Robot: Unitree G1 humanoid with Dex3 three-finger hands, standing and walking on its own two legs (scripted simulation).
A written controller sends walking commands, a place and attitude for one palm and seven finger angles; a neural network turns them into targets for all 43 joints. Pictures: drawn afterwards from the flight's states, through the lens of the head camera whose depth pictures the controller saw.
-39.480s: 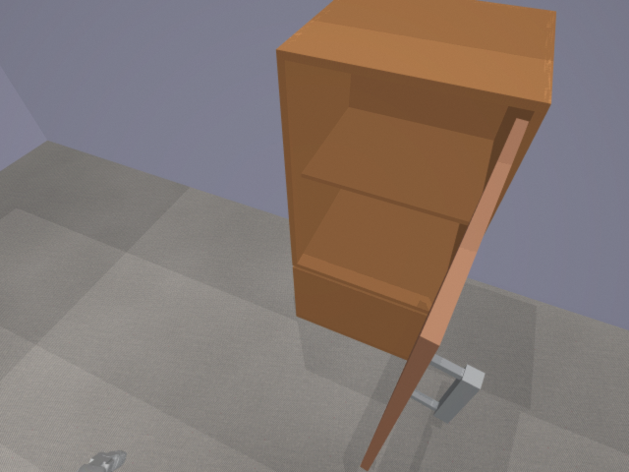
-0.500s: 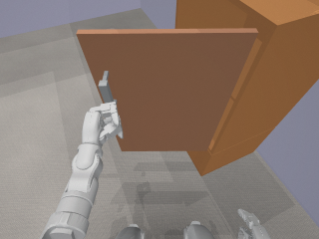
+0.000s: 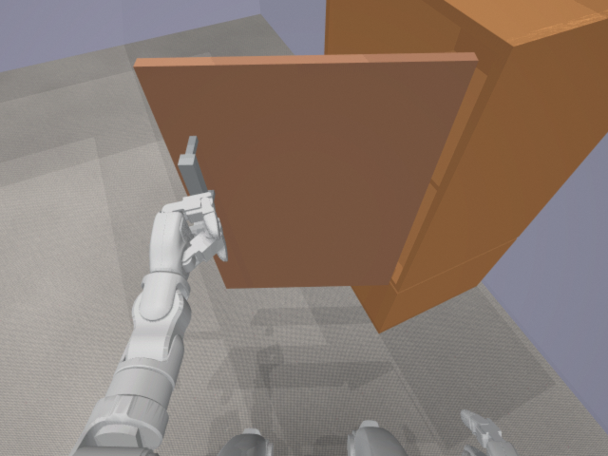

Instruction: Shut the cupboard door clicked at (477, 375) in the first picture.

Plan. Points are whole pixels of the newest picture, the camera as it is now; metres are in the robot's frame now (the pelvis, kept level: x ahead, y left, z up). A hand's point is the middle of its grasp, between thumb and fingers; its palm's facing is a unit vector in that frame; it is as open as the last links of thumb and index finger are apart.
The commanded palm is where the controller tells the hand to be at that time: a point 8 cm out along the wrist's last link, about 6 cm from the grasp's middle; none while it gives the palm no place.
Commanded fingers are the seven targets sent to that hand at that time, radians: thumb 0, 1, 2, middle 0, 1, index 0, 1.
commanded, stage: push the door shut along its arc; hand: left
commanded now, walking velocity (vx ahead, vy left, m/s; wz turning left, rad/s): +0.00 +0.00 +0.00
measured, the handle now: (200, 181) +0.49 +0.17 +0.06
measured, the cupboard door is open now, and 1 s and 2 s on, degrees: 66 54 39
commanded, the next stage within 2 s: pull the fist back off the door in 1.86 s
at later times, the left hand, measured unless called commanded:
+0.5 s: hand (229, 205) +0.43 +0.12 +0.06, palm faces -0.10 -0.99 -0.05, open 3.1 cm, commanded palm +0.43 +0.16 +0.06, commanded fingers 0.00 0.90 0.90 -1.30 -1.50 -1.30 -1.50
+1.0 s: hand (253, 171) +0.50 +0.09 +0.06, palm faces -0.24 -0.97 -0.04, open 3.1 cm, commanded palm +0.50 +0.14 +0.06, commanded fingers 0.00 0.90 0.90 -1.30 -1.50 -1.30 -1.50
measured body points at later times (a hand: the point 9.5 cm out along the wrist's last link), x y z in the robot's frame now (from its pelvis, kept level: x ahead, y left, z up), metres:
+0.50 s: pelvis -0.01 +0.00 -0.01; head +0.08 +0.00 +0.43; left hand +0.43 +0.17 +0.07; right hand +0.07 -0.25 -0.13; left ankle +0.01 +0.13 -0.67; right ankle +0.04 -0.12 -0.67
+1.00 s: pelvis -0.02 +0.01 -0.03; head +0.11 +0.00 +0.40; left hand +0.51 +0.14 +0.07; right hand -0.01 -0.26 -0.15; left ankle +0.01 +0.13 -0.67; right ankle +0.04 -0.12 -0.67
